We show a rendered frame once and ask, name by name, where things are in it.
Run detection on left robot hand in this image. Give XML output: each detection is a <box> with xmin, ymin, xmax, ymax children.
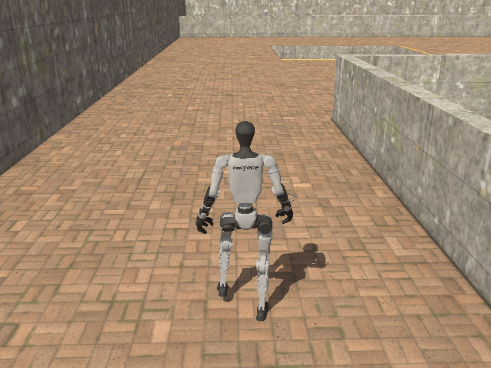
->
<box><xmin>196</xmin><ymin>216</ymin><xmax>213</xmax><ymax>234</ymax></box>

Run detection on robot left shin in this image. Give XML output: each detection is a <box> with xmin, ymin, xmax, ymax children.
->
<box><xmin>219</xmin><ymin>238</ymin><xmax>230</xmax><ymax>287</ymax></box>

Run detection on humanoid robot torso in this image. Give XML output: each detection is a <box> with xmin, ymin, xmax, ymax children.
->
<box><xmin>228</xmin><ymin>151</ymin><xmax>263</xmax><ymax>230</ymax></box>

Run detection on right robot hand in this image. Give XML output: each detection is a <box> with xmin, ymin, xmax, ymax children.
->
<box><xmin>275</xmin><ymin>209</ymin><xmax>293</xmax><ymax>224</ymax></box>

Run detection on robot left upper arm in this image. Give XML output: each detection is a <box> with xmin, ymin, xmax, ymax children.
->
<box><xmin>208</xmin><ymin>155</ymin><xmax>229</xmax><ymax>198</ymax></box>

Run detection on robot left forearm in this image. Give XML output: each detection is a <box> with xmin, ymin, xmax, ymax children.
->
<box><xmin>198</xmin><ymin>186</ymin><xmax>215</xmax><ymax>219</ymax></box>

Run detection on robot right forearm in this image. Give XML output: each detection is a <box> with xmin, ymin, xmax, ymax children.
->
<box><xmin>277</xmin><ymin>184</ymin><xmax>292</xmax><ymax>212</ymax></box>

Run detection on robot right upper arm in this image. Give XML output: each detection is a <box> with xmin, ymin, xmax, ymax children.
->
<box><xmin>261</xmin><ymin>154</ymin><xmax>284</xmax><ymax>196</ymax></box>

